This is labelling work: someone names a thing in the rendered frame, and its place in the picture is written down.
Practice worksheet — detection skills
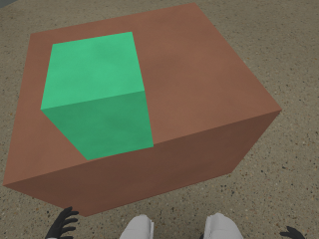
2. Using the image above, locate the right robot thigh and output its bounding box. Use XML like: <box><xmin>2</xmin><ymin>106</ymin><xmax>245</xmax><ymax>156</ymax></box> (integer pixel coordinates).
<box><xmin>203</xmin><ymin>214</ymin><xmax>243</xmax><ymax>239</ymax></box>

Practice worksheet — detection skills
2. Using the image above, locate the carton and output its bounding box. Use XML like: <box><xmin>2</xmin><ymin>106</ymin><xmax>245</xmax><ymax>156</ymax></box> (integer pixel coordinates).
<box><xmin>40</xmin><ymin>32</ymin><xmax>154</xmax><ymax>160</ymax></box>

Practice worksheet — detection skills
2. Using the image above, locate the robot right hand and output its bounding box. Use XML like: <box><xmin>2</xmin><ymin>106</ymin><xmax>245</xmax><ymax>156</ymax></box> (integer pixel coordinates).
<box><xmin>279</xmin><ymin>226</ymin><xmax>305</xmax><ymax>239</ymax></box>

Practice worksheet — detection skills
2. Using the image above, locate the pedestal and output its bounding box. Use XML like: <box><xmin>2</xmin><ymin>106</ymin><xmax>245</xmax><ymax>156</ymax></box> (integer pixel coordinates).
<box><xmin>2</xmin><ymin>2</ymin><xmax>282</xmax><ymax>217</ymax></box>

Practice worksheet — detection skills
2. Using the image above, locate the robot thigh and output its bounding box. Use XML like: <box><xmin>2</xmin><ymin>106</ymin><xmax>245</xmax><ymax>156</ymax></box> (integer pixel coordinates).
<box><xmin>203</xmin><ymin>214</ymin><xmax>243</xmax><ymax>239</ymax></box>
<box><xmin>120</xmin><ymin>216</ymin><xmax>155</xmax><ymax>239</ymax></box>

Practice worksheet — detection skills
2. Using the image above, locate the left robot thigh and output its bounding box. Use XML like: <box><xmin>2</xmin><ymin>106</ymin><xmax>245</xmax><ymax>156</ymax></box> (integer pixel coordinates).
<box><xmin>120</xmin><ymin>216</ymin><xmax>155</xmax><ymax>239</ymax></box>

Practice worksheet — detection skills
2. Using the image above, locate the robot left hand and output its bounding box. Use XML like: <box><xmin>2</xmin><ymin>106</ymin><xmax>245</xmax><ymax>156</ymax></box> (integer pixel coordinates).
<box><xmin>45</xmin><ymin>206</ymin><xmax>79</xmax><ymax>239</ymax></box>

